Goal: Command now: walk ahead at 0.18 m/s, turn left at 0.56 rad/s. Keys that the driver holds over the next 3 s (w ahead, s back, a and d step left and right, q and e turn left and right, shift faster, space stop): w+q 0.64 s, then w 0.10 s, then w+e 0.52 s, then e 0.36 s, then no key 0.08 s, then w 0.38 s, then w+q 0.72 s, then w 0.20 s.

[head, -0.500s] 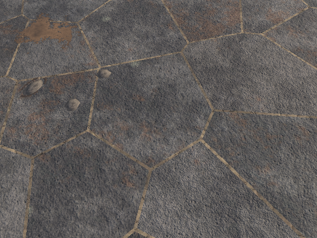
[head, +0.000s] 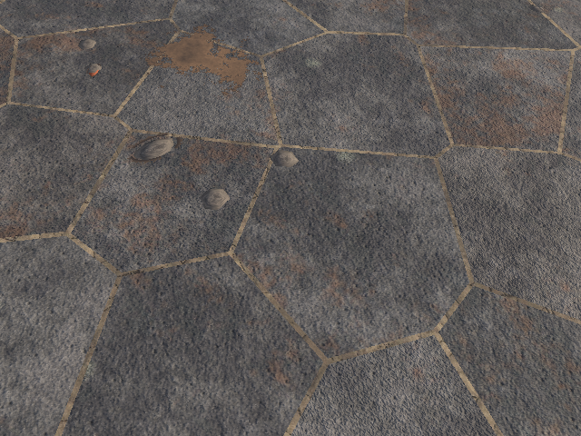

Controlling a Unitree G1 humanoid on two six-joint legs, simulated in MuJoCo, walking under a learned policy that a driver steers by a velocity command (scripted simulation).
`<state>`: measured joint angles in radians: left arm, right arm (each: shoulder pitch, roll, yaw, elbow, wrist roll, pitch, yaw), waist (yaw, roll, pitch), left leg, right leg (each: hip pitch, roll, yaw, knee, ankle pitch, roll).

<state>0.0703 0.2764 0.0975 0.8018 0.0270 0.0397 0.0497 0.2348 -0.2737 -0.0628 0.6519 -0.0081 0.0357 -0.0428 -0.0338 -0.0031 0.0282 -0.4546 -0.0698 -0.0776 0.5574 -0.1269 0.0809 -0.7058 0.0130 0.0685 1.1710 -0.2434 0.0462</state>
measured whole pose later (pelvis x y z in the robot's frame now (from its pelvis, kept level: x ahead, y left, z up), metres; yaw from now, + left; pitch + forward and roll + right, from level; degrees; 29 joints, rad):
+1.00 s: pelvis +0.32 +0.14 +0.02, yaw +25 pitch +2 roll +2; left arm 0.23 0.31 0.07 0.80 -0.03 -0.06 0.00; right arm 0.28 -0.24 -0.06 0.75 -0.01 -0.09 0.02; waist -0.01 -0.04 0.02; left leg -0.10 -0.08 0.09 0.29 -0.22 0.07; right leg -0.73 -0.12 0.08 1.05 -0.11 0.01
